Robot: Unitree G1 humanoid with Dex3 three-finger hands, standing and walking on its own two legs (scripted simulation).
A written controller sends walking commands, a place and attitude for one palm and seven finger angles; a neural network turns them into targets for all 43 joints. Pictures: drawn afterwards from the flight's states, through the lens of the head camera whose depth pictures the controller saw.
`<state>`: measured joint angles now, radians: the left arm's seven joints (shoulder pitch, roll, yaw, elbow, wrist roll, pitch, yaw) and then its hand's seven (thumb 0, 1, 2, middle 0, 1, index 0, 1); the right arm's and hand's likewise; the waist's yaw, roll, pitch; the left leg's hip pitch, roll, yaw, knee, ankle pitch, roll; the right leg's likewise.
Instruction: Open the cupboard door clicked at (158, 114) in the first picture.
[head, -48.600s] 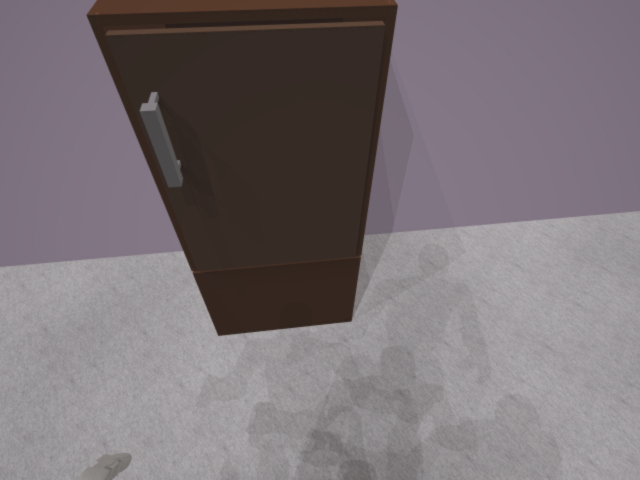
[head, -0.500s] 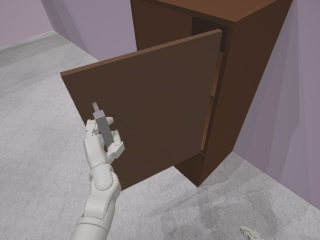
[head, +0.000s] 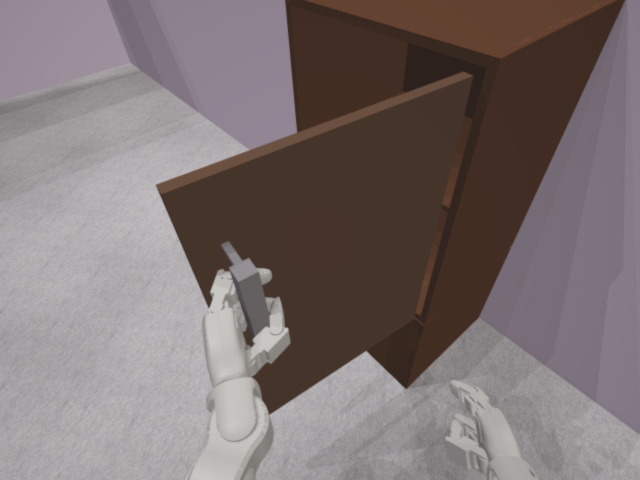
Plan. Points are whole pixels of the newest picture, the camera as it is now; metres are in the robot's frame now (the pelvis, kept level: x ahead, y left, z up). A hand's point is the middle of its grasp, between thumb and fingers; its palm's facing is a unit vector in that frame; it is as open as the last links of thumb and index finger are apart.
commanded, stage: open thumb and fingers to let go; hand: left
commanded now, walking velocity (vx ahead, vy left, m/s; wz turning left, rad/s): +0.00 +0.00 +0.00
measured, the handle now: (247, 299) +0.31 +0.11 +0.09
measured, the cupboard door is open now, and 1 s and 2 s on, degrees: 83 86 85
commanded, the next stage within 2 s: slide the hand sideways off the handle in 0.70 s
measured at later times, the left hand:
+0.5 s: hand (273, 330) +0.27 +0.08 +0.09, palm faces +0.31 -0.95 -0.01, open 13.8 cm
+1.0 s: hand (271, 364) +0.23 +0.07 +0.08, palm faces -0.12 -0.99 -0.05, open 16.0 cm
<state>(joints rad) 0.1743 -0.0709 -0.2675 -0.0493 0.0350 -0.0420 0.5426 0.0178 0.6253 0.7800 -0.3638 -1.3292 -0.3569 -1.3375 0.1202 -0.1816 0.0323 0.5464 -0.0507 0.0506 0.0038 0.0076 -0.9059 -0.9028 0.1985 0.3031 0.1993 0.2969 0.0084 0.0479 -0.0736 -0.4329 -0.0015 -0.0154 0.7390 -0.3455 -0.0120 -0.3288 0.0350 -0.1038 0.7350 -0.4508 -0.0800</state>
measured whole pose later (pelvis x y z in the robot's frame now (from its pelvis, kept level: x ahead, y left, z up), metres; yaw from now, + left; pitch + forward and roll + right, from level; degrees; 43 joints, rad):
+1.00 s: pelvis -0.02 +0.02 +0.00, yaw +0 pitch +2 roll +0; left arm 0.16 0.09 -0.27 -0.05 -0.05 -0.14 0.11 -0.01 -0.49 0.30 -0.23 -0.42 -0.16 -0.43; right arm 0.20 -0.22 0.04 0.52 0.00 0.02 -0.01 0.01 -0.91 -0.90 0.20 0.30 0.20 0.30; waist 0.02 0.05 -0.04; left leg -0.48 -0.02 -0.01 0.78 -0.33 0.01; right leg -0.38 0.02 -0.10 0.78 -0.44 -0.06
